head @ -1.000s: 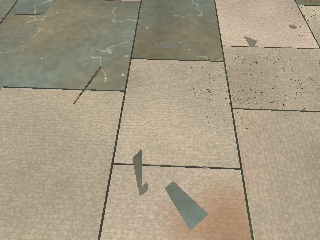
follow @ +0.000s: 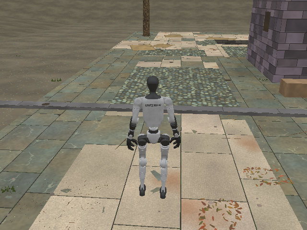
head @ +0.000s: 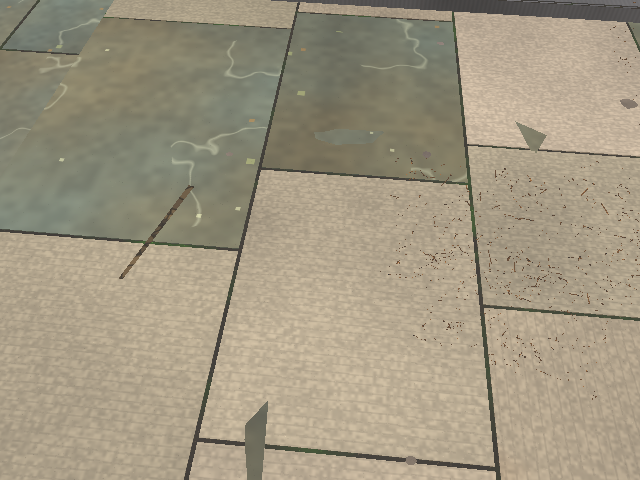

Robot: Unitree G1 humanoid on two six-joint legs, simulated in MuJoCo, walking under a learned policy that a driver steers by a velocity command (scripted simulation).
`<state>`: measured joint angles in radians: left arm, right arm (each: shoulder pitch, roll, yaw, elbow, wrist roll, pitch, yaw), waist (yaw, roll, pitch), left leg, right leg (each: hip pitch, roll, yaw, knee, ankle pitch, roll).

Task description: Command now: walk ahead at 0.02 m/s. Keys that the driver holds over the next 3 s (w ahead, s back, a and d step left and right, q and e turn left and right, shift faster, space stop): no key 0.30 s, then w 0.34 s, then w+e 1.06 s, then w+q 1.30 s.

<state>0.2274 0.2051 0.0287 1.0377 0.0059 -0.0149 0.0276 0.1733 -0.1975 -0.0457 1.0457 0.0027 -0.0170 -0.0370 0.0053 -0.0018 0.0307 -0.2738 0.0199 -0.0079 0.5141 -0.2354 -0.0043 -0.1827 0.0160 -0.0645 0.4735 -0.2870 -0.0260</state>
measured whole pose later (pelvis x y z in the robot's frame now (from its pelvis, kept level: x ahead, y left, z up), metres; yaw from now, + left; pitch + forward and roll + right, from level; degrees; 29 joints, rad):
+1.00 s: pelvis +0.21 +0.06 +0.00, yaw -8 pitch +1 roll +1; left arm 0.06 0.22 0.06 0.92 -0.03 -0.05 -0.04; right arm 0.43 -0.18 -0.03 1.10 -0.01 -0.11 -0.03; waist -0.07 -0.03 0.00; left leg 0.13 -0.03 0.21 0.18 -0.34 0.02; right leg -0.72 -0.07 0.00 0.74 0.05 -0.08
